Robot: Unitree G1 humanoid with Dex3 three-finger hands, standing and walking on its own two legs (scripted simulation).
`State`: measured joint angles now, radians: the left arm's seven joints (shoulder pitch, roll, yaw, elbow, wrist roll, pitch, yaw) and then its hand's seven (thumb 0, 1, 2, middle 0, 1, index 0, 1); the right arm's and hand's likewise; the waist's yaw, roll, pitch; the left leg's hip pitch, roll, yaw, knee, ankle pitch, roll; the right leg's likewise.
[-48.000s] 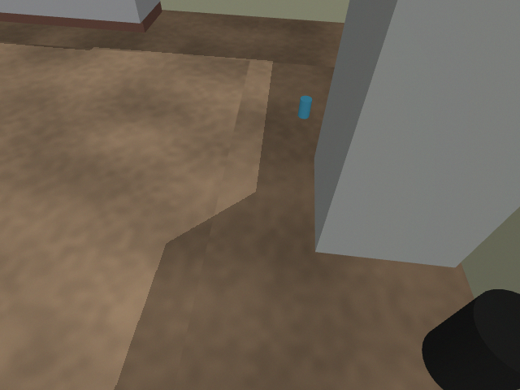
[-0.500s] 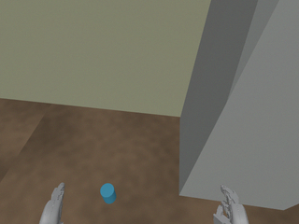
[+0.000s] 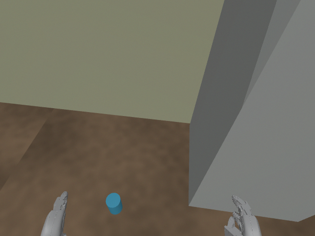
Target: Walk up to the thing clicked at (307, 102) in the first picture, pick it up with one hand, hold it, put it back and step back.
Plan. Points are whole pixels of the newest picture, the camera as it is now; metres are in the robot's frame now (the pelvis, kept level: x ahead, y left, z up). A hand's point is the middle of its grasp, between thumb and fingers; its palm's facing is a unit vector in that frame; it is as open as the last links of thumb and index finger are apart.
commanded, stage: stand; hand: left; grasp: from the side
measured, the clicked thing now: (114, 203) +0.41 +0.21 -0.66
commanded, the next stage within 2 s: none
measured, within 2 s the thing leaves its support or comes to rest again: neither
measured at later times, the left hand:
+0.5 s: hand out of the picture +0.13 +0.23 -0.11, palm faces -0.01 -0.94 -0.34, open 8.1 cm
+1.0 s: hand out of the picture +0.03 +0.25 -0.11, palm faces +0.00 -0.94 -0.35, open 7.4 cm
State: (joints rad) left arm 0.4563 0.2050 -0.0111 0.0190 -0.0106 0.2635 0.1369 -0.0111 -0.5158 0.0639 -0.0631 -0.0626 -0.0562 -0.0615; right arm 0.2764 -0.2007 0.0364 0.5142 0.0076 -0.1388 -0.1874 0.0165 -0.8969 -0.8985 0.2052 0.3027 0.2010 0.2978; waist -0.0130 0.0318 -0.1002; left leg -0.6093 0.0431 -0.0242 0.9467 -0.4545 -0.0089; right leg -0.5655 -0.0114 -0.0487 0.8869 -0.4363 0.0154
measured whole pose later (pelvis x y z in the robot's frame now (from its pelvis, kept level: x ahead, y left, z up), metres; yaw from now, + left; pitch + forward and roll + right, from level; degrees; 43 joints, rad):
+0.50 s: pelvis +0.00 +0.00 +0.02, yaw +0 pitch +1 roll +0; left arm 0.24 0.31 0.01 0.63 0.05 0.03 0.02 0.00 0.76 0.86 -0.21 -0.30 -0.20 -0.30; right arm 0.18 -0.29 -0.02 0.81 -0.06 -0.03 -0.02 0.01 -0.90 -0.90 0.21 0.30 0.20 0.30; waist 0.02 -0.02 0.02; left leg -0.43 0.01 0.01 0.79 -0.39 0.00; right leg -0.41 -0.04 -0.02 0.79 -0.40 0.02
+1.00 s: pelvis -0.02 +0.01 +0.05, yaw +1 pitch -4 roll +0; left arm 0.19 0.32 0.00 1.09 0.03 -0.01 0.02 0.01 0.91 0.89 -0.21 -0.30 -0.20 -0.30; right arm 0.15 -0.30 -0.01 1.08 -0.03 0.00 0.00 0.01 -0.90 -0.90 0.21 0.30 0.20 0.30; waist 0.02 0.01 0.06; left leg -0.17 -0.01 0.01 0.42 -0.18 0.01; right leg -0.15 -0.05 -0.03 0.43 -0.20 0.03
